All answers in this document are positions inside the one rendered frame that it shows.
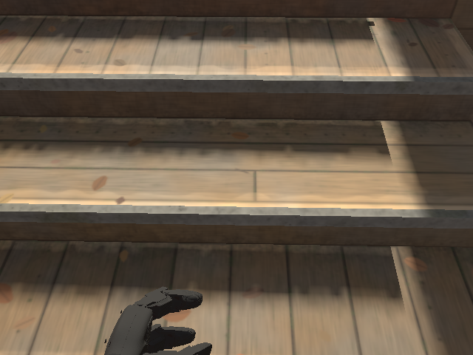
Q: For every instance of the robot left hand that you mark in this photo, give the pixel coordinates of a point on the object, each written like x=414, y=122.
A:
x=134, y=333

